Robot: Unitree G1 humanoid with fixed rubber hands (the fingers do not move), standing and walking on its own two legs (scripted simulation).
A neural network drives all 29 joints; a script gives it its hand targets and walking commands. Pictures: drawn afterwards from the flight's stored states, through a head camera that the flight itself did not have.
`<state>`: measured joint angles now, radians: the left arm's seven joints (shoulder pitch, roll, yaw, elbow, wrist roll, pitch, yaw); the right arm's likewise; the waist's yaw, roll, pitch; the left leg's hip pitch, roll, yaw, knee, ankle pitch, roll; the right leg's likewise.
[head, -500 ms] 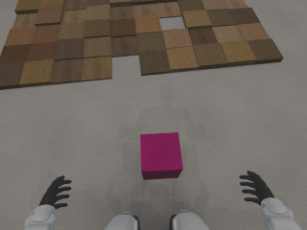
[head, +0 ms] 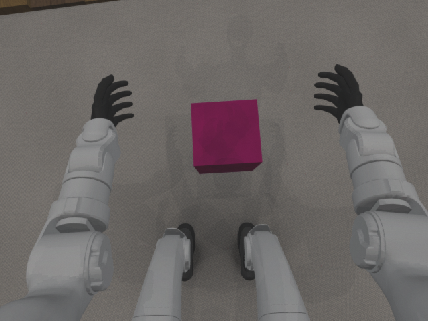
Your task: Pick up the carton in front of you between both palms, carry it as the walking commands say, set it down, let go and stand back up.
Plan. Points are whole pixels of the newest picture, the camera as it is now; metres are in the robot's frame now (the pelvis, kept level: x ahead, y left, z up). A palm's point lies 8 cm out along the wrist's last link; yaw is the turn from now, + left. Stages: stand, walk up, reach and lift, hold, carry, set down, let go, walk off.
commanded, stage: reach and lift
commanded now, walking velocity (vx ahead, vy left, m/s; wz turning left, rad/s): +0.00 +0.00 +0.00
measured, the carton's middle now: (225, 140) +0.51 -0.03 -0.54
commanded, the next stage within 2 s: none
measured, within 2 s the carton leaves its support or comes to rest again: leaves its support in 1.98 s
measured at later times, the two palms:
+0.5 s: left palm (143, 107) +0.53 +0.17 -0.22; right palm (304, 100) +0.53 -0.22 -0.23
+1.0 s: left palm (166, 136) +0.51 +0.15 -0.43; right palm (284, 131) +0.51 -0.22 -0.44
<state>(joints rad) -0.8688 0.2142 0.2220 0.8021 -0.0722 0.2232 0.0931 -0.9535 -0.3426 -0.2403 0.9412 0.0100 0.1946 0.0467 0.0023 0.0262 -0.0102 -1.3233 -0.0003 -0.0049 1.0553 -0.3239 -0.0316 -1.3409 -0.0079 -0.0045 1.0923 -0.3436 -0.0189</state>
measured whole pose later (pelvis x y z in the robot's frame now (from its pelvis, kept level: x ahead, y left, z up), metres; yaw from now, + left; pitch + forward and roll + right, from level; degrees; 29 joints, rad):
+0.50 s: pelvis +0.01 +0.00 -0.09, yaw +1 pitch +51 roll +3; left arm -1.18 0.21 0.35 0.90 0.00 0.10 0.09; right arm -1.24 -0.29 -0.34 0.97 -0.05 0.12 0.01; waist -0.01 0.01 -0.05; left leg -1.85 -0.01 -0.02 1.39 -0.43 -0.05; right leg -1.87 0.00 0.00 1.42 -0.44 -0.02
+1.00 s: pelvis -0.05 +0.01 -0.27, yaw +1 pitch +40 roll +3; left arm -1.48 0.28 0.16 1.05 -0.17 0.12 0.17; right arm -1.57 -0.50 -0.08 1.25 0.20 0.09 -0.03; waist 0.00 0.03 0.33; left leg -2.23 -0.03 0.00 2.06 -0.52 -0.05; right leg -2.26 0.01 0.03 2.09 -0.52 0.00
